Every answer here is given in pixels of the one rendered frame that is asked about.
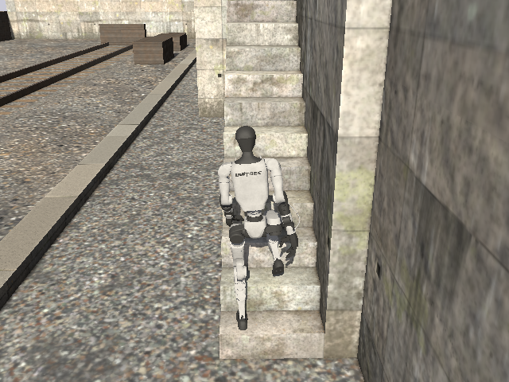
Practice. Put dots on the stairs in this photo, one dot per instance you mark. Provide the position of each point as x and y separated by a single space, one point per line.
263 90

